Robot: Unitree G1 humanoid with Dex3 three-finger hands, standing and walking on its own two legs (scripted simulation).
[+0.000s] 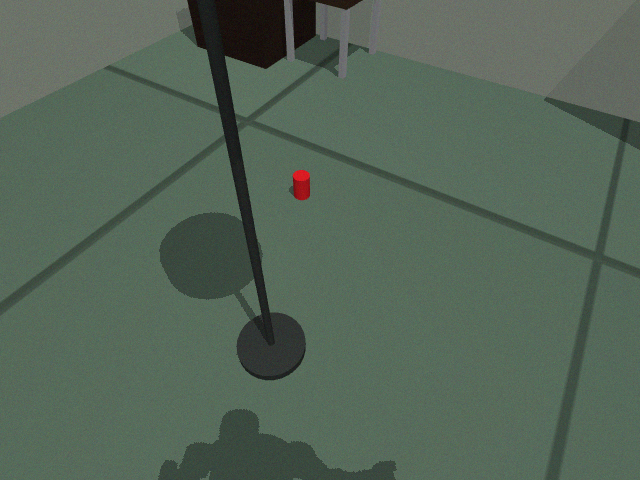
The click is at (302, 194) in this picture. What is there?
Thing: squat round
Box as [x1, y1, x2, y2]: [293, 170, 309, 199]
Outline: 298,170 293,173 294,196 298,199 305,199 309,196 309,174 304,170
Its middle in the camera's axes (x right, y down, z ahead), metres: -0.08 -0.25 +1.78
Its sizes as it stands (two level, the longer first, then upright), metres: 0.075 0.075 0.115
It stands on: the floor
